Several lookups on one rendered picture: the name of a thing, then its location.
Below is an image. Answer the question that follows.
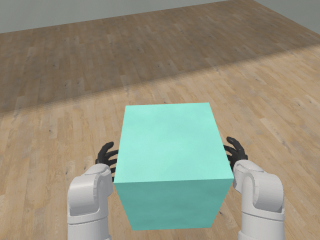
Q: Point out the robot left hand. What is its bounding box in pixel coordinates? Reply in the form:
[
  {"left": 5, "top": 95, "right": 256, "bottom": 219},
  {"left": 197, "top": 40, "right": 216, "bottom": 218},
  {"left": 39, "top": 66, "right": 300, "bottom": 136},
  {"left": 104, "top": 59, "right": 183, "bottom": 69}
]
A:
[{"left": 95, "top": 141, "right": 119, "bottom": 182}]

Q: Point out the carton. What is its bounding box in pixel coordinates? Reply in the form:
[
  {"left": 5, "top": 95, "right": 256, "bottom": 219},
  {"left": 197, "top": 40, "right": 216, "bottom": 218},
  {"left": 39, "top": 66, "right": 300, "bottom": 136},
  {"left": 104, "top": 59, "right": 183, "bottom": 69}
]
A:
[{"left": 113, "top": 102, "right": 234, "bottom": 231}]

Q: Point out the robot right forearm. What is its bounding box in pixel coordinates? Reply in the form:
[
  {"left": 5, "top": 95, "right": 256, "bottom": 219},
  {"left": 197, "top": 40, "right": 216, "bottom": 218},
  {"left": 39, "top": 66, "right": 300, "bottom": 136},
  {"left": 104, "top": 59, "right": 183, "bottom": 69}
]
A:
[{"left": 232, "top": 159, "right": 285, "bottom": 240}]

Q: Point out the robot right hand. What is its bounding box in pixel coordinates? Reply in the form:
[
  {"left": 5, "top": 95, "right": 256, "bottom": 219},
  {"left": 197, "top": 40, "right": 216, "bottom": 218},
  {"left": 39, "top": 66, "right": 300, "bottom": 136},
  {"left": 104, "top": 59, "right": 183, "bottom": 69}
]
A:
[{"left": 223, "top": 136, "right": 248, "bottom": 172}]

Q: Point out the robot left forearm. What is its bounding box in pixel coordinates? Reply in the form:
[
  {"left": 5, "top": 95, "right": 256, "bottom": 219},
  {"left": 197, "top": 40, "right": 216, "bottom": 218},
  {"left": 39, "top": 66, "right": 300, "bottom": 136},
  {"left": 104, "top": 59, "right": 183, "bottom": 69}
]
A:
[{"left": 67, "top": 163, "right": 114, "bottom": 240}]

